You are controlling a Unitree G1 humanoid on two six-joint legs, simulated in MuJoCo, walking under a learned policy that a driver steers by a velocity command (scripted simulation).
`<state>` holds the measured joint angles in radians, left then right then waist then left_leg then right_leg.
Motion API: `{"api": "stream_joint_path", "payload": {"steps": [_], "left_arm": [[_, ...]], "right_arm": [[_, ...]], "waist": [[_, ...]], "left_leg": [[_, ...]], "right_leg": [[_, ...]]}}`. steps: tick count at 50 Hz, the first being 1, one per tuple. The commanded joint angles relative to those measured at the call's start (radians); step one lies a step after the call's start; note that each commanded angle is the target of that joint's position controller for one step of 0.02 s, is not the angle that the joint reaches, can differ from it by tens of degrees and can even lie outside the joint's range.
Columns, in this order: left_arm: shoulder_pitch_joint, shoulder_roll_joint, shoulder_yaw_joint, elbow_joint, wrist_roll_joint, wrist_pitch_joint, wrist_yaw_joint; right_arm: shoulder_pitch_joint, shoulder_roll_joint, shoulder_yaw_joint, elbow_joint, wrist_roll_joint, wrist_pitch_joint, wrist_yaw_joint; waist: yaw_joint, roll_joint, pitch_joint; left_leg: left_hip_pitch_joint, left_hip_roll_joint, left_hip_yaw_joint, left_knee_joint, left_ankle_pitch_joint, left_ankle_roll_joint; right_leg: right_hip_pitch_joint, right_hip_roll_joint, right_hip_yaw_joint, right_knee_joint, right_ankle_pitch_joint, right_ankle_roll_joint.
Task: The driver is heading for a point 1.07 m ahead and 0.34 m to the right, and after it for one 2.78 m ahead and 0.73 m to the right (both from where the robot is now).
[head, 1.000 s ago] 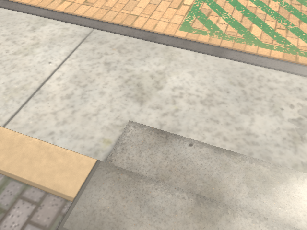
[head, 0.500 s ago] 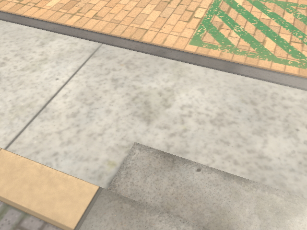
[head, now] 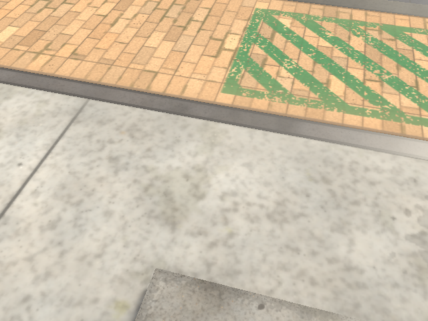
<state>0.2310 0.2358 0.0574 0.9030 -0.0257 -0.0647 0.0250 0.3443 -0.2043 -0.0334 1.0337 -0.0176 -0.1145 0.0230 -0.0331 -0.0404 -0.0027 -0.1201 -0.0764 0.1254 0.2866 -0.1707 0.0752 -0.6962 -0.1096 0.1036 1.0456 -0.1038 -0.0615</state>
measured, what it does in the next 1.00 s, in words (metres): goes down, turning right: right foot, then left foot 0.10 m lower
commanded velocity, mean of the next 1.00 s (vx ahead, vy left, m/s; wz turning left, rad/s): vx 0.50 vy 0.00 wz -0.42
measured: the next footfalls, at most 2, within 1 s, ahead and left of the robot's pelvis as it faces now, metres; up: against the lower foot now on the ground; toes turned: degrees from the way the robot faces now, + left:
right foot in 0.26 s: +0.26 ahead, -0.16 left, +0.00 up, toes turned -12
left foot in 0.70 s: +0.59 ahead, -0.05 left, -0.11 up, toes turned -25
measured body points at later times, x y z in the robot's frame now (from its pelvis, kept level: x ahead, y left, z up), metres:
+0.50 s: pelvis +0.26 -0.08 -0.01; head +0.30 -0.10 +0.44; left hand +0.33 +0.17 -0.14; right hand +0.41 -0.37 -0.10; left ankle +0.36 +0.04 -0.71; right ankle +0.22 -0.16 -0.74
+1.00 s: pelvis +0.55 -0.12 -0.12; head +0.57 -0.13 +0.33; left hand +0.79 +0.05 -0.23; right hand +0.42 -0.34 -0.26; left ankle +0.55 -0.03 -0.85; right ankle +0.58 -0.35 -0.78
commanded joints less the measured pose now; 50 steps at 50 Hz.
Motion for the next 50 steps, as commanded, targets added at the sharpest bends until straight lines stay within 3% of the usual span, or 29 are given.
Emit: {"api": "stream_joint_path", "payload": {"steps": [1,3,9,12,13,14,15,16,17,18,20,21,23,24,26,28,31,33,34,35,36,37,38,39,40,41,44,47,50], "left_arm": [[0.008,0.028,0.008,-0.05,0.014,-0.009,-0.013],[0.031,0.028,0.015,-0.033,0.022,-0.01,-0.029],[-0.146,0.038,0.011,-0.148,0.017,-0.011,-0.065],[-0.091,0.057,0.025,-0.162,-0.006,-0.005,-0.087],[-0.016,0.085,0.041,-0.143,-0.01,-0.006,-0.095],[0.117,0.14,0.066,-0.1,-0.013,-0.012,-0.097],[0.291,0.212,0.101,-0.042,-0.009,-0.019,-0.092],[0.372,0.247,0.112,-0.006,-0.019,-0.018,-0.083],[0.379,0.185,0.088,0.008,-0.021,-0.021,-0.083],[0.284,0.116,0.064,-0.027,-0.006,-0.022,-0.084],[0.182,0.108,0.059,-0.062,-0.012,-0.03,-0.071],[0.122,0.093,0.048,-0.082,-0.016,-0.032,-0.057],[0.003,0.136,0.054,-0.121,-0.014,-0.023,-0.019],[-0.023,0.155,0.065,-0.126,0.014,-0.023,-0.006],[0.063,0.14,0.069,-0.109,-0.006,-0.04,0.021],[0.154,0.118,0.069,-0.069,-0.017,-0.035,0.031],[0.187,0.075,0.066,-0.053,-0.013,-0.024,0.05],[0.157,0.07,0.061,-0.065,-0.012,-0.008,0.055],[0.133,0.057,0.052,-0.062,-0.007,0.0,0.048],[0.052,0.046,0.047,-0.077,0.004,0.0,0.032],[0.228,-0.008,0.037,-0.079,-0.018,-0.006,0.01],[0.313,0.016,0.035,-0.072,-0.03,-0.015,0.0],[0.304,0.06,0.044,-0.062,-0.042,-0.022,-0.004],[0.228,0.106,0.056,-0.091,-0.046,-0.018,0.008],[0.201,0.119,0.056,-0.11,-0.057,-0.013,0.012],[0.155,0.116,0.047,-0.107,-0.028,0.006,0.015],[0.111,0.103,0.057,-0.109,0.034,0.022,0.018],[0.031,0.036,0.034,-0.145,0.04,0.001,-0.002],[-0.082,0.059,0.038,-0.17,0.027,-0.016,-0.024]], "right_arm": [[-0.077,-0.152,-0.024,-0.067,-0.006,-0.022,-0.027],[-0.041,-0.171,-0.028,-0.057,-0.015,-0.026,-0.035],[0.046,-0.17,-0.036,-0.048,0.014,0.014,-0.037],[-0.006,-0.195,-0.042,-0.083,0.024,0.032,-0.034],[-0.034,-0.2,-0.043,-0.09,0.039,0.036,-0.04],[-0.029,-0.179,-0.039,-0.107,0.032,0.042,-0.037],[-0.037,-0.165,-0.03,-0.133,0.033,0.038,-0.029],[-0.063,-0.105,-0.01,-0.166,0.02,0.01,-0.006],[-0.192,-0.15,-0.019,-0.244,0.05,-0.023,0.013],[-0.323,-0.211,-0.038,-0.296,0.076,-0.039,0.016],[-0.357,-0.166,-0.031,-0.307,0.046,-0.044,0.009],[-0.333,-0.156,-0.034,-0.303,0.04,-0.04,0.012],[-0.393,-0.093,-0.015,-0.333,0.031,-0.039,0.022],[-0.26,-0.094,-0.021,-0.268,0.012,-0.047,0.035],[-0.345,-0.114,-0.02,-0.288,0.001,-0.066,0.048],[-0.48,-0.088,-0.005,-0.365,0.007,-0.063,0.046],[-0.477,-0.112,-0.007,-0.415,0.016,-0.055,0.039],[-0.332,-0.119,-0.019,-0.375,0.019,-0.048,0.03],[-0.177,-0.128,-0.032,-0.318,0.013,-0.042,0.024],[0.079,-0.138,-0.047,-0.246,0.003,-0.032,0.024],[0.131,-0.124,-0.033,-0.22,-0.018,-0.038,0.034],[0.077,-0.151,-0.045,-0.225,0.002,-0.023,0.034],[0.061,-0.197,-0.065,-0.226,0.01,-0.008,0.036],[0.0,-0.197,-0.068,-0.215,0.013,0.0,0.037],[-0.069,-0.204,-0.067,-0.224,0.008,-0.012,0.037],[-0.178,-0.136,-0.041,-0.244,0.017,-0.025,0.033],[-0.172,-0.126,-0.035,-0.201,0.022,-0.028,0.023],[-0.041,-0.158,-0.046,-0.14,0.005,-0.011,-0.011],[0.089,-0.114,-0.035,-0.092,0.038,-0.003,-0.026]], "waist": [[0.041,0.089,0.049],[0.038,0.075,0.011],[-0.032,0.061,0.1],[0.007,0.119,0.052],[0.046,0.138,0.01],[0.089,0.098,-0.063],[0.181,-0.079,-0.145],[0.199,-0.28,-0.2],[0.195,-0.282,-0.174],[0.179,-0.143,-0.061],[0.119,0.081,-0.014],[0.076,0.119,-0.005],[0.024,0.094,0.064],[-0.014,0.05,-0.017],[0.059,0.022,0.025],[0.118,-0.001,0.069],[0.11,-0.049,0.069],[0.038,-0.03,0.059],[-0.038,0.026,0.01],[-0.189,0.087,-0.085],[-0.098,0.249,-0.201],[-0.03,0.402,-0.155],[-0.017,0.385,-0.129],[0.018,0.202,-0.096],[0.059,0.241,-0.068],[0.098,0.082,0.04],[0.103,0.063,0.024],[0.059,0.08,-0.044],[0.005,0.073,-0.034]], "left_leg": [[-0.143,0.258,-0.085,-0.163,0.242,0.113],[-0.104,0.29,-0.063,-0.113,0.271,0.127],[0.177,0.389,-0.064,0.032,0.393,0.122],[0.178,0.337,0.02,0.199,0.609,0.076],[0.209,0.34,0.023,0.321,0.562,0.041],[0.153,0.289,0.062,0.539,0.617,0.017],[-0.133,0.204,0.109,0.905,0.527,-0.05],[-0.513,0.093,0.001,1.219,-0.232,-0.081],[-0.703,0.101,-0.138,1.231,-0.413,-0.034],[-0.757,0.137,-0.175,1.141,-0.379,0.007],[-0.776,0.166,-0.189,0.973,-0.283,0.008],[-0.682,0.173,-0.185,0.818,-0.221,0.002],[-0.395,0.095,-0.059,0.432,-0.135,-0.039],[-0.177,0.065,-0.03,0.466,0.142,-0.041],[-0.192,0.073,-0.102,0.238,0.545,-0.021],[-0.19,0.066,-0.136,0.136,0.607,-0.019],[-0.169,0.109,-0.199,0.103,0.649,-0.007],[-0.068,0.152,-0.205,0.049,0.638,0.0],[0.069,0.164,-0.197,0.062,0.578,0.005],[0.277,0.229,-0.219,0.2,0.558,0.057],[0.469,0.345,-0.311,0.33,0.604,0.073],[0.448,0.377,-0.447,0.315,0.669,0.089],[0.39,0.459,-0.597,0.236,0.433,0.193],[0.259,0.477,-0.78,0.024,-0.111,0.216],[0.169,0.547,-0.939,-0.027,-0.244,0.272],[-0.045,0.486,-0.787,-0.024,-0.039,0.23],[-0.193,0.319,-0.494,-0.024,0.091,0.183],[-0.112,0.315,-0.402,-0.001,0.397,0.197],[0.062,0.267,-0.321,0.042,0.309,0.156]], "right_leg": [[0.098,-0.004,-0.019,-0.196,0.192,0.007],[0.141,-0.004,-0.041,-0.144,0.291,0.013],[-0.109,0.002,-0.097,-0.19,0.014,-0.032],[0.075,0.068,-0.188,-0.336,-0.022,-0.061],[0.16,0.039,-0.118,-0.413,0.088,-0.074],[0.356,0.101,-0.18,-0.455,0.082,-0.09],[0.702,0.045,-0.051,-0.59,0.096,-0.159],[0.995,-0.084,0.291,-0.671,-0.034,-0.267],[1.005,-0.122,0.5,-0.777,-0.182,-0.266],[0.937,-0.109,0.456,-0.772,-0.145,-0.219],[0.848,-0.088,0.382,-0.686,-0.105,-0.187],[0.732,-0.052,0.326,-0.699,-0.135,-0.171],[0.407,0.014,0.23,-0.769,-0.145,-0.16],[0.317,0.043,0.173,-0.711,-0.086,-0.153],[0.312,0.09,0.126,-0.665,-0.251,-0.098],[0.336,0.094,0.173,-0.6,-0.295,-0.076],[0.353,0.086,0.224,-0.439,-0.367,-0.066],[0.339,0.101,0.207,-0.286,-0.376,-0.058],[0.308,0.146,0.147,-0.108,-0.382,-0.04],[0.17,0.224,0.072,0.29,-0.516,-0.002],[-0.007,0.212,0.122,0.462,-0.588,-0.017],[-0.125,0.179,0.153,0.493,-0.524,-0.017],[-0.226,0.178,0.147,0.593,-0.471,0.008],[-0.273,0.142,0.095,0.584,-0.335,-0.009],[-0.303,0.103,0.115,0.6,-0.273,-0.011],[-0.23,0.049,0.14,0.443,-0.159,0.008],[-0.07,-0.038,0.075,0.155,-0.091,0.039],[-0.053,-0.06,0.046,0.019,0.069,0.042],[-0.166,-0.044,0.036,-0.163,0.274,0.019]]}}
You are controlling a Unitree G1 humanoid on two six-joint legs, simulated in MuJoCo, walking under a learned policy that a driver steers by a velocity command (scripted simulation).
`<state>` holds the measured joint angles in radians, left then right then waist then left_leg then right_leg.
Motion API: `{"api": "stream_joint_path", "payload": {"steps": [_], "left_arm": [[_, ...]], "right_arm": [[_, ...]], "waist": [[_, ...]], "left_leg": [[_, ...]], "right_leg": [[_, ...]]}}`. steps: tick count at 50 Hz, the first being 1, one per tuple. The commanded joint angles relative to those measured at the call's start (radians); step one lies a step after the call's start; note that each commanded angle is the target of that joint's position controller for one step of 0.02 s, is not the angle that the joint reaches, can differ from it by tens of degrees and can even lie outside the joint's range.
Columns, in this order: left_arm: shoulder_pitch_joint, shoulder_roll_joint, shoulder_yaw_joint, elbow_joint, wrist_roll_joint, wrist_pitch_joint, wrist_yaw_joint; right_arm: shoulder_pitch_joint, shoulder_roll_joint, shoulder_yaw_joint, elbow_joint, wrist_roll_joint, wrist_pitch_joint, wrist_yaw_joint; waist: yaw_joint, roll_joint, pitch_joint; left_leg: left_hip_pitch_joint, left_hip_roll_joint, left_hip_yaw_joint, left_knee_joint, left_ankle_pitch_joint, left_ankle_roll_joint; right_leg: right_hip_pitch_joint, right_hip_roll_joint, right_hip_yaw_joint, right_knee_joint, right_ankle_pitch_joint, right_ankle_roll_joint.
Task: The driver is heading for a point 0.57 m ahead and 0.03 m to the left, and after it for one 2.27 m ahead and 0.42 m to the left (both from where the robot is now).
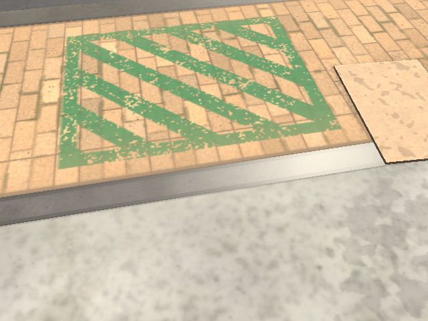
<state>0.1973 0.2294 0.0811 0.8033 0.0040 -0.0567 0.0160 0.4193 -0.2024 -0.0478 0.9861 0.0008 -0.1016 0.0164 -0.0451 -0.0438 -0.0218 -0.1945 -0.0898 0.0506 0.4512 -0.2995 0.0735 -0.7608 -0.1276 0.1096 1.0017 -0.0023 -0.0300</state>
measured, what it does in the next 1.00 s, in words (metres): goes down, turning left: right foot 0.10 m lower, then left foot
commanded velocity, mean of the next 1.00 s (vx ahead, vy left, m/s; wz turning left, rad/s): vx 0.50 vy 0.00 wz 0.21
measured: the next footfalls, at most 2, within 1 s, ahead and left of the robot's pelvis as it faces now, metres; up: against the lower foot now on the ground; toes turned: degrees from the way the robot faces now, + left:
right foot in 0.30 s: +0.32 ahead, -0.19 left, -0.10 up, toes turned +0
left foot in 0.84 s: +0.62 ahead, +0.02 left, -0.10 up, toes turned +11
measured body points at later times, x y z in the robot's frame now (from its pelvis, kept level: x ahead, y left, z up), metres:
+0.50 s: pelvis +0.29 -0.11 -0.10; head +0.31 -0.13 +0.35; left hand +0.34 +0.13 -0.24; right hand +0.34 -0.37 -0.25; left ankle +0.28 +0.05 -0.72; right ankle +0.28 -0.19 -0.84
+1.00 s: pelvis +0.56 -0.05 -0.10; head +0.59 -0.04 +0.35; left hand +0.60 +0.24 -0.22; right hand +0.74 -0.27 -0.22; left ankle +0.58 +0.02 -0.84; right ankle +0.55 -0.21 -0.75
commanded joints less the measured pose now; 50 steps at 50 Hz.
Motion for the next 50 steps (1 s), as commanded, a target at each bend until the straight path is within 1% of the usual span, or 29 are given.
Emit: {"api": "stream_joint_path", "payload": {"steps": [1,3,6,10,12,13,15,16,17,18,19,20,21,22,23,24,27,32,36,39,40,41,42,43,44,45,46,47,50], "left_arm": [[-0.101,0.059,0.01,-0.084,0.001,-0.033,-0.023],[-0.183,0.041,0.0,-0.107,0.01,-0.044,-0.04],[-0.254,0.013,-0.016,-0.123,-0.01,-0.041,-0.068],[-0.309,0.031,-0.026,-0.149,-0.028,-0.042,-0.097],[-0.279,0.049,-0.024,-0.128,-0.04,-0.04,-0.096],[-0.223,0.071,-0.015,-0.106,-0.039,-0.042,-0.091],[0.125,0.143,0.021,0.017,-0.011,-0.045,-0.08],[0.287,0.182,0.02,0.069,0.012,-0.041,-0.074],[0.376,0.251,0.042,0.094,-0.018,-0.024,-0.073],[0.376,0.237,0.039,0.102,-0.035,-0.007,-0.069],[0.264,0.214,0.03,0.078,-0.018,-0.006,-0.057],[0.132,0.142,0.004,0.046,-0.007,-0.012,-0.057],[0.019,0.132,-0.007,0.023,0.012,-0.032,-0.059],[-0.015,0.085,-0.015,0.035,0.01,-0.053,-0.059],[-0.003,0.056,-0.024,0.056,0.006,-0.064,-0.06],[0.012,0.072,-0.018,0.072,0.011,-0.064,-0.046],[0.106,0.091,-0.013,0.117,0.02,-0.066,-0.011],[0.162,0.105,-0.013,0.145,-0.002,-0.059,0.017],[0.224,0.124,-0.009,0.178,-0.002,-0.038,0.022],[0.193,0.172,0.003,0.155,-0.007,-0.016,0.03],[0.176,0.19,0.007,0.144,-0.006,-0.009,0.034],[0.152,0.202,0.009,0.131,-0.008,-0.005,0.035],[0.128,0.201,0.006,0.104,-0.006,-0.016,0.034],[0.25,0.051,-0.044,0.073,0.033,-0.049,0.0],[0.182,0.114,-0.033,0.058,0.0,-0.097,-0.027],[0.063,0.165,-0.014,0.012,-0.038,-0.117,-0.031],[0.015,0.156,-0.017,-0.011,-0.032,-0.12,-0.024],[0.009,0.148,-0.01,-0.005,-0.01,-0.11,-0.012],[0.052,0.131,0.003,-0.027,0.011,-0.064,-0.001]], "right_arm": [[0.051,-0.107,-0.015,-0.029,0.023,-0.015,-0.025],[0.079,-0.11,-0.011,-0.024,0.022,-0.007,-0.036],[0.092,-0.122,-0.009,-0.027,0.024,0.012,-0.04],[0.102,-0.159,-0.022,-0.028,0.032,0.032,-0.049],[0.102,-0.167,-0.03,-0.026,0.031,0.047,-0.051],[0.105,-0.177,-0.035,-0.023,0.023,0.051,-0.044],[0.077,-0.145,-0.024,-0.027,0.007,0.045,-0.029],[0.164,-0.039,0.0,-0.02,0.0,0.024,-0.017],[0.254,-0.077,0.008,-0.04,0.052,-0.013,-0.009],[0.148,-0.124,-0.004,-0.078,0.072,-0.032,-0.015],[0.001,-0.133,-0.005,-0.122,0.08,-0.035,-0.026],[-0.095,-0.144,-0.009,-0.137,0.046,-0.016,-0.05],[-0.042,-0.137,-0.016,-0.136,0.041,0.004,-0.058],[-0.023,-0.115,-0.018,-0.118,0.021,0.019,-0.053],[-0.003,-0.1,-0.024,-0.108,0.016,0.031,-0.046],[-0.024,-0.08,-0.026,-0.117,0.016,0.033,-0.046],[-0.137,-0.078,-0.03,-0.163,0.015,0.03,-0.032],[-0.336,-0.045,-0.015,-0.232,0.015,0.034,0.006],[-0.457,-0.035,-0.005,-0.3,0.018,0.04,0.027],[-0.457,-0.062,-0.014,-0.339,0.013,0.036,0.044],[-0.401,-0.089,-0.026,-0.332,0.01,0.037,0.047],[-0.259,-0.133,-0.047,-0.301,0.014,0.037,0.047],[-0.07,-0.225,-0.084,-0.26,0.012,0.041,0.033],[-0.03,-0.33,-0.102,-0.249,0.021,0.042,0.023],[0.047,-0.265,-0.084,-0.242,0.015,0.046,0.012],[-0.011,-0.222,-0.073,-0.244,0.004,0.042,0.002],[-0.108,-0.192,-0.064,-0.266,0.009,0.038,0.0],[-0.188,-0.168,-0.056,-0.287,0.01,0.033,0.003],[-0.232,-0.154,-0.049,-0.308,0.008,0.03,0.001]], "waist": [[-0.007,0.095,-0.008],[-0.031,0.1,0.025],[-0.069,0.098,0.09],[-0.087,0.126,0.142],[-0.07,0.112,0.139],[-0.043,0.09,0.105],[0.121,0.029,-0.09],[0.135,-0.183,-0.261],[0.152,-0.324,-0.429],[0.174,-0.217,-0.38],[0.155,-0.11,-0.221],[0.12,0.055,-0.107],[0.031,0.007,-0.087],[0.004,-0.017,-0.043],[-0.009,-0.037,0.0],[-0.014,-0.049,0.011],[0.018,-0.03,0.02],[0.071,-0.006,0.06],[0.1,0.011,0.104],[0.061,-0.028,0.054],[0.027,-0.06,0.011],[-0.05,-0.062,-0.062],[-0.136,0.003,-0.164],[-0.037,0.276,-0.288],[-0.096,0.231,-0.394],[-0.097,0.181,-0.229],[-0.045,0.059,-0.128],[0.009,-0.01,-0.058],[0.083,0.041,-0.028]], "left_leg": [[0.174,0.28,-0.243,-0.108,0.388,0.142],[0.176,0.272,-0.222,-0.087,0.305,0.122],[0.01,0.259,-0.19,-0.044,0.115,0.114],[0.062,0.297,-0.237,0.082,0.093,0.103],[0.108,0.312,-0.245,0.176,0.151,0.088],[0.107,0.304,-0.237,0.267,0.231,0.084],[-0.117,0.208,-0.153,0.685,0.269,0.029],[-0.492,0.111,-0.123,1.14,-0.44,-0.029],[-0.67,0.055,-0.206,1.347,-0.475,-0.057],[-0.782,0.102,-0.196,1.283,-0.363,-0.062],[-0.87,0.141,-0.136,1.252,-0.252,-0.064],[-0.811,0.171,-0.093,1.209,-0.147,-0.063],[-0.698,0.209,-0.153,1.057,-0.002,-0.066],[-0.611,0.237,-0.195,0.997,0.04,-0.061],[-0.549,0.236,-0.206,0.882,0.077,-0.058],[-0.515,0.23,-0.188,0.787,0.114,-0.069],[-0.556,0.197,-0.207,0.563,0.251,-0.066],[-0.491,0.133,-0.117,0.27,0.507,-0.02],[-0.562,0.122,-0.068,0.218,0.39,0.003],[-0.46,0.065,0.029,0.196,0.189,0.044],[-0.367,0.029,0.064,0.193,0.121,0.063],[-0.165,0.005,0.061,0.131,0.158,0.095],[0.17,0.081,-0.101,0.084,0.264,0.153],[0.585,0.361,-0.628,0.055,0.239,0.356],[0.679,0.422,-0.882,-0.1,0.088,0.401],[0.578,0.384,-0.747,-0.13,0.089,0.337],[0.395,0.344,-0.63,-0.151,0.156,0.292],[0.217,0.301,-0.539,-0.174,0.251,0.26],[-0.033,0.241,-0.427,-0.222,0.391,0.246]], "right_leg": [[-0.12,-0.015,0.019,-0.19,0.233,-0.023],[-0.1,0.0,0.004,-0.321,0.331,-0.026],[0.087,0.058,-0.063,-0.469,0.372,-0.009],[0.115,0.053,-0.034,-0.562,0.266,-0.015],[0.17,0.028,-0.025,-0.626,0.209,-0.03],[0.268,0.036,-0.041,-0.651,0.177,-0.048],[0.789,0.051,-0.1,-0.577,0.266,-0.092],[1.202,-0.107,0.037,-0.28,0.555,-0.148],[1.337,-0.271,0.392,-0.366,0.361,-0.305],[1.278,-0.282,0.485,-0.53,0.027,-0.329],[1.15,-0.284,0.482,-0.606,-0.073,-0.322],[0.923,-0.235,0.412,-0.687,-0.082,-0.268],[0.733,-0.255,0.388,-0.691,-0.032,-0.28],[0.612,-0.22,0.331,-0.69,0.089,-0.241],[0.522,-0.153,0.191,-0.709,0.153,-0.194],[0.491,-0.111,0.118,-0.738,0.15,-0.178],[0.566,-0.111,0.025,-0.761,0.325,-0.167],[0.621,-0.069,-0.133,-0.803,0.308,-0.069],[0.781,-0.116,-0.169,-0.764,0.362,-0.063],[0.857,-0.132,-0.217,-0.613,0.753,-0.055],[0.861,-0.127,-0.228,-0.506,0.901,-0.056],[0.803,-0.113,-0.241,-0.324,0.942,-0.05],[0.58,-0.069,-0.258,-0.038,0.709,-0.015],[0.104,0.147,-0.204,0.368,-0.377,0.046],[-0.049,0.181,0.009,0.485,-0.554,0.027],[-0.15,0.125,0.021,0.447,-0.472,0.006],[-0.106,0.08,0.012,0.336,-0.387,0.001],[-0.022,0.054,-0.005,0.239,-0.352,0.011],[0.148,0.027,-0.027,0.093,-0.323,0.051]]}}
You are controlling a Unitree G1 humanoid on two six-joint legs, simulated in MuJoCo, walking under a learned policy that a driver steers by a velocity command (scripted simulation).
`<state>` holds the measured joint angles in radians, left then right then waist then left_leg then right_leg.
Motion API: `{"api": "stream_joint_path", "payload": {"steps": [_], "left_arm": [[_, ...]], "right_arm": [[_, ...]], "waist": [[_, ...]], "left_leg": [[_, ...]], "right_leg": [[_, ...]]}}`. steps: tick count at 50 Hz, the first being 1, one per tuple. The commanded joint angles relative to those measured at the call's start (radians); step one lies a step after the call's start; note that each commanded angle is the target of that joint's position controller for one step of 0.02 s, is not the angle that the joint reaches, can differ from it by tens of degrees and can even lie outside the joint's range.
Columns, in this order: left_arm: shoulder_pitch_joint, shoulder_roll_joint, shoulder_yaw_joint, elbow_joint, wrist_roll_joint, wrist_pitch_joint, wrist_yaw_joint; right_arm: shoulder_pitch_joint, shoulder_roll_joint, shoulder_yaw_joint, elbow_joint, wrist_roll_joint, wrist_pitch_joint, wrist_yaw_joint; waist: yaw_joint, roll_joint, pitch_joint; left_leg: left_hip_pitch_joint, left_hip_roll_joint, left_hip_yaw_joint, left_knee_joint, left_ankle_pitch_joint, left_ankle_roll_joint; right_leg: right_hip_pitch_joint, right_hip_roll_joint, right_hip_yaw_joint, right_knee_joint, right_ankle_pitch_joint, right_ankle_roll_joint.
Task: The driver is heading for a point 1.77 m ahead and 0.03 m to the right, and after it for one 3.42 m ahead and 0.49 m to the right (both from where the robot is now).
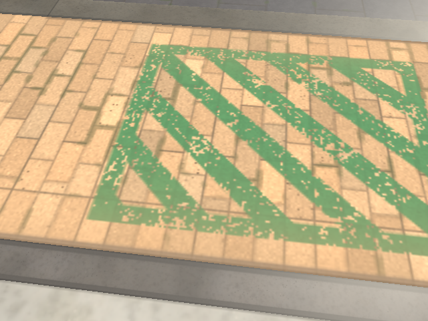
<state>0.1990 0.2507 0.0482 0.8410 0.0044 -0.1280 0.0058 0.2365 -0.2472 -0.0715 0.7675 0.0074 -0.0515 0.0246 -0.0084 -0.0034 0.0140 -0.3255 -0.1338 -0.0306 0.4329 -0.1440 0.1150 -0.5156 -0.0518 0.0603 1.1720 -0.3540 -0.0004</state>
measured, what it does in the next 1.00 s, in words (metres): walks ahead: right foot, then left foot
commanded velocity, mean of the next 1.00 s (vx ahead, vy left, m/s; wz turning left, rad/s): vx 0.50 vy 0.00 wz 0.16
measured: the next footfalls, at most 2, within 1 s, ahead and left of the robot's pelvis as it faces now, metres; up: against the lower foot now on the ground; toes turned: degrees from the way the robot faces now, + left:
right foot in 0.32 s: +0.34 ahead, -0.14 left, +0.00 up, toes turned +9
left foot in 0.84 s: +0.59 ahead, +0.13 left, +0.00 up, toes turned +9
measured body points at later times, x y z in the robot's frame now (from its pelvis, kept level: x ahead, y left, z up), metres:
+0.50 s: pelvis +0.27 -0.06 +0.01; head +0.29 -0.07 +0.46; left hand +0.33 +0.21 -0.10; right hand +0.41 -0.32 -0.11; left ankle +0.24 +0.08 -0.66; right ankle +0.30 -0.15 -0.74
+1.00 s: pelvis +0.52 +0.03 +0.00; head +0.55 +0.04 +0.45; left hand +0.56 +0.32 -0.12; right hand +0.69 -0.21 -0.10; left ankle +0.55 +0.12 -0.74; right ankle +0.50 -0.13 -0.65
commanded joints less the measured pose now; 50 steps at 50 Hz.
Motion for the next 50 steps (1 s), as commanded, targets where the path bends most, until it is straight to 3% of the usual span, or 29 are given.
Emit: {"api": "stream_joint_path", "payload": {"steps": [1,3,6,10,13,14,15,16,17,18,19,20,21,23,25,28,31,35,38,40,41,42,43,44,45,46,47,48,50], "left_arm": [[0.031,0.097,0.034,-0.077,0.016,0.016,0.012],[-0.061,0.076,0.026,-0.116,0.019,0.021,0.017],[-0.162,0.046,0.011,-0.143,0.01,0.019,0.007],[-0.25,0.08,0.014,-0.182,-0.006,0.009,-0.011],[-0.246,0.116,0.023,-0.199,-0.008,-0.009,-0.023],[-0.197,0.122,0.028,-0.188,-0.006,-0.013,-0.023],[-0.104,0.147,0.041,-0.164,0.002,-0.017,-0.02],[0.058,0.201,0.058,-0.14,0.012,-0.02,-0.014],[0.202,0.284,0.085,-0.104,0.019,-0.007,-0.015],[0.229,0.215,0.069,-0.086,-0.01,0.0,-0.025],[0.174,0.157,0.051,-0.095,-0.021,0.005,-0.024],[0.109,0.135,0.039,-0.113,-0.013,0.013,-0.023],[0.068,0.113,0.03,-0.114,-0.006,0.018,-0.027],[0.037,0.095,0.02,-0.115,0.004,0.015,-0.031],[0.051,0.113,0.025,-0.102,-0.002,0.01,-0.032],[0.085,0.15,0.035,-0.078,-0.01,0.015,-0.021],[0.134,0.162,0.036,-0.053,-0.02,0.025,-0.015],[0.209,0.174,0.035,-0.016,-0.026,0.039,-0.014],[0.225,0.191,0.039,0.002,-0.027,0.056,-0.008],[0.201,0.211,0.044,0.003,-0.028,0.065,-0.002],[0.19,0.203,0.039,-0.001,-0.026,0.068,0.0],[0.169,0.173,0.024,-0.027,-0.01,0.064,0.002],[0.281,0.063,-0.013,-0.049,-0.004,0.042,-0.003],[0.267,0.118,-0.003,-0.032,-0.016,0.022,-0.011],[0.177,0.182,0.017,-0.059,-0.04,0.014,-0.017],[0.111,0.176,0.016,-0.073,-0.04,0.014,-0.017],[0.08,0.163,0.018,-0.079,-0.025,0.019,-0.014],[0.093,0.153,0.022,-0.075,-0.016,0.031,-0.011],[0.131,0.11,0.015,-0.065,-0.013,0.053,-0.008]], "right_arm": [[-0.038,-0.124,-0.03,-0.09,0.002,-0.021,-0.013],[0.006,-0.156,-0.041,-0.083,0.01,-0.017,-0.03],[0.072,-0.143,-0.037,-0.061,0.015,-0.011,-0.039],[0.141,-0.139,-0.032,-0.03,0.016,-0.013,-0.031],[0.152,-0.152,-0.035,-0.024,0.011,-0.01,-0.032],[0.143,-0.149,-0.033,-0.026,0.011,-0.007,-0.033],[0.128,-0.131,-0.026,-0.033,0.009,-0.008,-0.033],[0.101,-0.096,-0.01,-0.055,-0.002,-0.013,-0.03],[0.22,-0.051,0.006,-0.058,0.021,-0.028,-0.031],[0.222,-0.094,0.004,-0.053,0.023,-0.036,-0.031],[0.141,-0.152,-0.01,-0.063,0.03,-0.037,-0.027],[0.073,-0.145,-0.008,-0.076,0.021,-0.035,-0.026],[0.032,-0.132,-0.008,-0.088,0.005,-0.035,-0.025],[0.042,-0.108,-0.011,-0.086,0.0,-0.028,-0.025],[0.04,-0.083,-0.006,-0.088,-0.002,-0.024,-0.026],[-0.052,-0.063,0.004,-0.115,-0.006,-0.026,-0.028],[-0.147,-0.045,0.013,-0.133,-0.001,-0.033,-0.019],[-0.267,-0.052,0.016,-0.172,0.011,-0.04,0.001],[-0.303,-0.071,0.013,-0.198,0.012,-0.049,0.018],[-0.216,-0.106,-0.002,-0.18,0.007,-0.053,0.018],[-0.083,-0.146,-0.023,-0.14,0.003,-0.052,0.011],[0.105,-0.209,-0.043,-0.102,-0.009,-0.05,-0.001],[0.198,-0.305,-0.064,-0.084,-0.022,-0.043,-0.005],[0.225,-0.226,-0.044,-0.074,-0.004,-0.035,-0.004],[0.148,-0.185,-0.027,-0.079,0.003,-0.031,-0.006],[0.078,-0.159,-0.017,-0.088,0.003,-0.028,-0.006],[0.022,-0.134,-0.008,-0.09,-0.004,-0.028,-0.001],[-0.012,-0.113,0.0,-0.092,-0.012,-0.034,0.003],[-0.03,-0.118,-0.004,-0.081,-0.009,-0.047,0.008]], "waist": [[0.046,0.013,-0.057],[0.019,0.034,-0.046],[-0.035,0.07,-0.042],[-0.078,0.095,-0.027],[-0.062,0.119,-0.028],[-0.032,0.128,-0.038],[0.014,0.127,-0.09],[0.089,0.059,-0.211],[0.087,-0.205,-0.344],[0.095,-0.259,-0.319],[0.097,-0.15,-0.173],[0.077,-0.067,-0.096],[0.058,-0.041,-0.03],[0.019,-0.079,-0.016],[0.01,-0.091,-0.024],[0.03,-0.066,-0.016],[0.065,-0.069,-0.006],[0.105,-0.069,0.03],[0.093,-0.081,0.04],[0.028,-0.098,-0.015],[-0.039,-0.084,-0.101],[-0.117,-0.032,-0.243],[-0.091,0.216,-0.388],[-0.112,0.24,-0.44],[-0.101,0.17,-0.258],[-0.074,0.1,-0.157],[-0.042,0.06,-0.082],[-0.005,0.075,-0.05],[0.03,0.1,-0.041]], "left_leg": [[0.051,0.269,-0.308,-0.208,0.269,0.202],[0.008,0.239,-0.266,-0.211,0.249,0.181],[0.005,0.201,-0.215,-0.193,0.162,0.123],[0.102,0.25,-0.276,-0.153,0.069,0.106],[0.214,0.297,-0.345,-0.077,0.113,0.09],[0.228,0.288,-0.345,-0.039,0.172,0.076],[0.21,0.246,-0.32,0.054,0.285,0.053],[0.106,0.191,-0.247,0.291,0.247,0.016],[-0.243,0.052,-0.112,0.635,-0.043,-0.065],[-0.418,0.062,-0.14,0.78,-0.425,-0.077],[-0.492,0.115,-0.155,0.847,-0.359,-0.073],[-0.48,0.163,-0.108,0.83,-0.276,-0.073],[-0.466,0.193,-0.084,0.762,-0.217,-0.077],[-0.378,0.23,-0.065,0.679,-0.156,-0.083],[-0.365,0.237,-0.04,0.62,-0.112,-0.099],[-0.38,0.243,-0.021,0.441,0.026,-0.118],[-0.322,0.219,0.002,0.258,0.176,-0.119],[-0.304,0.192,0.016,0.141,0.207,-0.109],[-0.298,0.176,0.019,0.082,0.109,-0.074],[-0.136,0.137,0.052,0.038,0.067,-0.04],[0.064,0.121,0.067,0.019,0.098,-0.009],[0.373,0.251,-0.062,0.077,0.176,0.054],[0.758,0.503,-0.489,0.043,0.087,0.213],[0.771,0.541,-0.69,-0.071,-0.036,0.244],[0.629,0.501,-0.546,-0.099,-0.085,0.192],[0.473,0.451,-0.42,-0.127,-0.058,0.156],[0.332,0.41,-0.341,-0.169,0.0,0.138],[0.233,0.376,-0.284,-0.208,0.049,0.126],[0.135,0.355,-0.219,-0.262,0.11,0.137]], "right_leg": [[-0.083,-0.043,0.007,-0.134,0.066,0.036],[-0.074,-0.024,-0.01,-0.276,0.191,0.059],[-0.008,0.012,-0.021,-0.507,0.412,0.054],[0.014,0.028,-0.008,-0.622,0.434,0.028],[0.038,0.039,-0.014,-0.691,0.3,-0.017],[0.101,0.05,-0.033,-0.731,0.287,-0.038],[0.245,0.042,-0.024,-0.745,0.295,-0.071],[0.483,-0.087,0.098,-0.714,0.337,-0.139],[0.837,-0.277,0.466,-0.748,0.192,-0.306],[0.859,-0.348,0.682,-0.852,0.027,-0.332],[0.743,-0.319,0.59,-0.87,-0.056,-0.288],[0.62,-0.276,0.472,-0.891,-0.015,-0.255],[0.514,-0.234,0.396,-0.927,0.062,-0.246],[0.407,-0.175,0.29,-0.97,0.208,-0.227],[0.384,-0.157,0.219,-0.994,0.339,-0.238],[0.394,-0.143,0.135,-1.011,0.472,-0.23],[0.398,-0.112,0.067,-1.009,0.481,-0.2],[0.465,-0.148,0.077,-0.985,0.437,-0.195],[0.554,-0.19,0.096,-0.929,0.505,-0.179],[0.566,-0.179,0.073,-0.823,0.73,-0.154],[0.526,-0.135,0.034,-0.678,0.844,-0.131],[0.346,-0.089,-0.004,-0.427,0.692,-0.096],[-0.068,0.074,-0.061,-0.034,0.138,-0.022],[-0.203,0.078,0.056,0.096,-0.224,-0.024],[-0.284,0.02,0.047,0.14,-0.168,-0.028],[-0.268,-0.027,0.016,0.097,-0.076,-0.028],[-0.232,-0.053,0.001,0.032,-0.019,-0.021],[-0.17,-0.078,0.007,-0.014,0.023,-0.015],[-0.099,-0.085,-0.003,-0.058,0.069,0.001]]}}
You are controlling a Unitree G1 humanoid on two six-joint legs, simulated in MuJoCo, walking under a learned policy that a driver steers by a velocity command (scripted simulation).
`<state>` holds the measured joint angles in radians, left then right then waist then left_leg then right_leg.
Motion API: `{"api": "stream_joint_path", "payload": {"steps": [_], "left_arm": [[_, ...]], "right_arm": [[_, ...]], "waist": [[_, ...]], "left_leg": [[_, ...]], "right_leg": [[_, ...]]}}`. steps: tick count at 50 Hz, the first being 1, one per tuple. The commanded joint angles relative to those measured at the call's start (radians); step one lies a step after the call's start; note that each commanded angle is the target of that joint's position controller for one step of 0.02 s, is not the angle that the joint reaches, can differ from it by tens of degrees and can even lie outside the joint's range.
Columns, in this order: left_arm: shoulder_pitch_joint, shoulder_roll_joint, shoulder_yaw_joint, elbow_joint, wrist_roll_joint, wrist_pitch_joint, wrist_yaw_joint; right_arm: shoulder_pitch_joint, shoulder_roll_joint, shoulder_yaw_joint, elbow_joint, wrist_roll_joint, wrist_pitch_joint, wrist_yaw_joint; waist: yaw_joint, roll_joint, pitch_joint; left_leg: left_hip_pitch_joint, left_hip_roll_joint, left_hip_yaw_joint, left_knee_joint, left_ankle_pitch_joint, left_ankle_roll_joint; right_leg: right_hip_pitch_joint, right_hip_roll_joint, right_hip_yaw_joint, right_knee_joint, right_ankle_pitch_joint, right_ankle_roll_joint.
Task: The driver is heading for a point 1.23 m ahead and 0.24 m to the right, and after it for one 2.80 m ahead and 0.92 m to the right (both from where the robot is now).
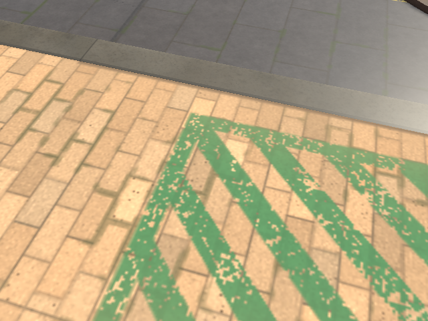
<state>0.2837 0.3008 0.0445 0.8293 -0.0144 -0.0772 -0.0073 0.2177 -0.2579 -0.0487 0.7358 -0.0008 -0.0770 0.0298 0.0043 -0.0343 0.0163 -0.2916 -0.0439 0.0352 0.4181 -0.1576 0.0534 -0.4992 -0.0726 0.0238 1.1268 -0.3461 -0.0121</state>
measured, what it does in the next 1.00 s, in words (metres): walks ahead: right foot, then left foot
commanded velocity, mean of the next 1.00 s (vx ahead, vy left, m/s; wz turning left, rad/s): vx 0.50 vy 0.00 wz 0.00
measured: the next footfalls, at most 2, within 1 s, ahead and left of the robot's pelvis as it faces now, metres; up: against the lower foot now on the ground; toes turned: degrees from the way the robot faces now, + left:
right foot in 0.36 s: +0.35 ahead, -0.16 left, +0.00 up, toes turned -2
left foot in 0.90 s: +0.63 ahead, +0.09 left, +0.00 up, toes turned +2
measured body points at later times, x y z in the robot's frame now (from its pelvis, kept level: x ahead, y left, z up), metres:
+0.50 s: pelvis +0.26 -0.07 +0.00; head +0.29 -0.08 +0.45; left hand +0.39 +0.20 -0.11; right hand +0.33 -0.35 -0.13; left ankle +0.18 +0.08 -0.65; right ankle +0.31 -0.16 -0.74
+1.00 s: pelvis +0.52 -0.01 -0.01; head +0.55 +0.01 +0.44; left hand +0.56 +0.27 -0.15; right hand +0.68 -0.27 -0.10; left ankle +0.59 +0.08 -0.74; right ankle +0.39 -0.15 -0.66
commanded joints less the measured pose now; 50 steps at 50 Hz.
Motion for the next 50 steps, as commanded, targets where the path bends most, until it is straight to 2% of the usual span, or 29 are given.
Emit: {"api": "stream_joint_path", "payload": {"steps": [1,4,7,10,12,15,16,17,18,19,20,21,22,23,24,26,29,35,38,40,42,43,44,45,46,47,48,49,50], "left_arm": [[0.038,0.054,0.018,-0.058,0.008,0.008,0.007],[-0.062,0.044,0.015,-0.091,0.016,0.008,0.009],[-0.169,0.024,0.006,-0.116,0.012,-0.001,-0.002],[-0.264,0.026,0.002,-0.148,0.002,-0.007,-0.016],[-0.305,0.037,0.003,-0.171,-0.001,-0.011,-0.027],[-0.284,0.064,0.011,-0.179,0.001,-0.019,-0.038],[-0.223,0.08,0.02,-0.165,0.004,-0.022,-0.036],[-0.093,0.12,0.042,-0.124,0.008,-0.022,-0.029],[0.086,0.191,0.065,-0.091,0.017,-0.021,-0.019],[0.156,0.28,0.086,-0.072,0.021,-0.012,-0.018],[0.173,0.186,0.061,-0.075,0.007,-0.009,-0.02],[0.105,0.148,0.046,-0.085,0.007,-0.01,-0.018],[0.04,0.128,0.039,-0.098,0.012,-0.008,-0.017],[-0.011,0.103,0.032,-0.102,0.017,-0.009,-0.02],[-0.039,0.08,0.024,-0.106,0.025,-0.013,-0.022],[-0.049,0.081,0.027,-0.098,0.021,-0.024,-0.024],[-0.024,0.111,0.037,-0.072,0.017,-0.03,-0.014],[0.054,0.139,0.043,-0.022,0.004,-0.015,0.002],[0.102,0.147,0.046,0.01,-0.002,-0.002,0.004],[0.107,0.155,0.05,0.024,-0.006,0.007,0.008],[0.093,0.167,0.056,0.031,-0.009,0.016,0.012],[0.072,0.173,0.057,0.03,-0.01,0.021,0.014],[0.066,0.155,0.05,0.028,-0.008,0.026,0.016],[0.07,0.11,0.03,0.008,0.01,0.025,0.018],[0.185,-0.002,-0.005,-0.012,0.019,0.004,0.009],[0.144,0.057,0.007,0.002,0.003,-0.017,0.004],[0.054,0.129,0.028,-0.027,-0.025,-0.03,-0.002],[-0.009,0.125,0.026,-0.043,-0.027,-0.033,0.001],[-0.033,0.115,0.028,-0.047,-0.011,-0.028,0.004]], "right_arm": [[-0.007,-0.119,-0.03,-0.04,0.001,-0.028,0.002],[0.032,-0.145,-0.037,-0.008,0.001,-0.03,-0.011],[0.073,-0.162,-0.039,0.018,0.009,-0.022,-0.02],[0.134,-0.187,-0.044,0.052,0.019,-0.013,-0.023],[0.158,-0.193,-0.046,0.071,0.023,-0.004,-0.025],[0.158,-0.209,-0.052,0.09,0.025,0.012,-0.031],[0.141,-0.214,-0.053,0.09,0.026,0.018,-0.033],[0.14,-0.194,-0.045,0.09,0.023,0.022,-0.035],[0.143,-0.147,-0.023,0.067,0.003,0.021,-0.038],[0.259,-0.038,0.01,0.048,0.003,-0.001,-0.031],[0.219,-0.113,-0.005,0.064,0.016,-0.021,-0.026],[0.133,-0.173,-0.022,0.039,0.039,-0.032,-0.02],[0.073,-0.164,-0.019,0.025,0.036,-0.034,-0.022],[0.041,-0.154,-0.022,0.019,0.021,-0.03,-0.026],[0.055,-0.144,-0.026,0.023,0.015,-0.019,-0.027],[0.087,-0.109,-0.021,0.036,0.014,0.002,-0.029],[0.016,-0.092,-0.017,0.013,0.004,0.014,-0.034],[-0.17,-0.064,-0.005,-0.028,0.01,0.0,-0.017],[-0.247,-0.069,-0.002,-0.057,0.018,-0.007,-0.002],[-0.268,-0.08,-0.004,-0.073,0.02,-0.013,0.009],[-0.235,-0.102,-0.011,-0.068,0.018,-0.018,0.015],[-0.171,-0.119,-0.021,-0.051,0.015,-0.02,0.014],[-0.038,-0.157,-0.043,-0.007,0.01,-0.02,0.007],[0.14,-0.223,-0.066,0.033,0.002,-0.018,-0.003],[0.221,-0.323,-0.089,0.051,-0.001,-0.01,-0.007],[0.242,-0.236,-0.066,0.055,0.012,-0.007,-0.004],[0.162,-0.195,-0.05,0.042,0.012,-0.009,-0.005],[0.088,-0.167,-0.04,0.027,0.007,-0.009,-0.006],[0.033,-0.137,-0.03,0.022,0.0,-0.01,-0.003]], "waist": [[0.024,0.127,-0.033],[0.006,0.096,-0.006],[-0.032,0.092,0.015],[-0.071,0.092,0.033],[-0.078,0.095,0.045],[-0.051,0.113,0.028],[-0.01,0.117,-0.005],[0.048,0.098,-0.09],[0.114,0.013,-0.24],[0.073,-0.251,-0.359],[0.108,-0.204,-0.377],[0.101,-0.134,-0.233],[0.076,-0.06,-0.155],[0.05,-0.029,-0.091],[0.016,-0.048,-0.072],[-0.012,-0.059,-0.065],[-0.01,-0.03,-0.023],[0.053,-0.026,0.024],[0.079,-0.027,0.047],[0.073,-0.036,0.055],[0.044,-0.05,0.034],[0.001,-0.053,-0.001],[-0.06,-0.035,-0.084],[-0.125,0.04,-0.226],[-0.085,0.292,-0.351],[-0.12,0.274,-0.387],[-0.111,0.205,-0.227],[-0.084,0.138,-0.142],[-0.055,0.108,-0.071]], "left_leg": [[0.082,0.26,-0.251,-0.264,0.155,0.204],[0.091,0.247,-0.186,-0.286,0.209,0.196],[0.103,0.22,-0.125,-0.288,0.196,0.162],[0.158,0.244,-0.128,-0.272,0.141,0.154],[0.226,0.275,-0.144,-0.241,0.138,0.145],[0.306,0.306,-0.163,-0.164,0.235,0.119],[0.308,0.289,-0.144,-0.091,0.362,0.102],[0.279,0.236,-0.102,0.067,0.486,0.078],[0.117,0.177,-0.048,0.348,0.337,0.038],[-0.303,0.003,-0.013,0.715,-0.195,-0.037],[-0.43,0.017,-0.149,0.85,-0.418,-0.032],[-0.501,0.069,-0.146,0.886,-0.352,-0.019],[-0.482,0.118,-0.116,0.847,-0.264,-0.017],[-0.45,0.146,-0.104,0.784,-0.205,-0.022],[-0.387,0.171,-0.111,0.742,-0.163,-0.025],[-0.325,0.179,-0.103,0.692,-0.127,-0.039],[-0.378,0.188,-0.097,0.567,-0.019,-0.065],[-0.347,0.149,-0.06,0.24,0.231,-0.069],[-0.348,0.132,-0.054,0.161,0.215,-0.056],[-0.346,0.125,-0.058,0.122,0.16,-0.033],[-0.279,0.107,-0.044,0.092,0.093,-0.007],[-0.177,0.081,-0.017,0.066,0.081,0.012],[0.012,0.052,0.009,0.05,0.088,0.037],[0.302,0.173,-0.119,0.09,0.131,0.092],[0.675,0.409,-0.563,0.027,-0.014,0.253],[0.682,0.434,-0.757,-0.105,-0.194,0.269],[0.557,0.403,-0.631,-0.129,-0.243,0.221],[0.417,0.363,-0.512,-0.148,-0.198,0.191],[0.285,0.328,-0.43,-0.184,-0.121,0.183]], "right_leg": [[-0.121,-0.066,0.03,-0.043,0.097,0.022],[-0.169,-0.073,0.03,-0.199,0.257,0.035],[-0.133,-0.046,0.01,-0.399,0.41,0.029],[-0.109,-0.02,-0.003,-0.51,0.441,0.023],[-0.124,-0.012,0.003,-0.56,0.395,0.006],[-0.065,0.01,-0.011,-0.614,0.28,-0.032],[0.033,0.036,-0.038,-0.644,0.265,-0.05],[0.221,0.061,-0.061,-0.658,0.274,-0.078],[0.513,-0.079,0.086,-0.615,0.345,-0.14],[0.864,-0.301,0.538,-0.702,0.163,-0.3],[0.876,-0.315,0.688,-0.799,0.04,-0.306],[0.764,-0.284,0.551,-0.814,0.037,-0.261],[0.632,-0.244,0.436,-0.829,0.112,-0.236],[0.512,-0.209,0.359,-0.86,0.196,-0.227],[0.432,-0.181,0.304,-0.89,0.252,-0.217],[0.358,-0.161,0.243,-0.941,0.308,-0.229],[0.34,-0.158,0.173,-0.989,0.368,-0.24],[0.38,-0.121,0.061,-1.003,0.347,-0.194],[0.449,-0.153,0.066,-0.974,0.336,-0.19],[0.504,-0.182,0.077,-0.94,0.361,-0.178],[0.541,-0.197,0.082,-0.887,0.45,-0.16],[0.539,-0.18,0.062,-0.813,0.582,-0.144],[0.507,-0.13,0.021,-0.658,0.706,-0.12],[0.346,-0.074,-0.027,-0.389,0.564,-0.082],[-0.077,0.103,-0.061,-0.007,0.046,-0.005],[-0.214,0.105,0.075,0.133,-0.232,-0.008],[-0.296,0.046,0.081,0.174,-0.171,-0.026],[-0.28,-0.006,0.052,0.137,-0.079,-0.034],[-0.243,-0.037,0.042,0.074,-0.013,-0.029]]}}
Over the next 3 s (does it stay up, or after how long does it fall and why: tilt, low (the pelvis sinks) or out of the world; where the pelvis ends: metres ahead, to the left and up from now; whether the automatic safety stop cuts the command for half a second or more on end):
stays up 1.19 -0.17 0.00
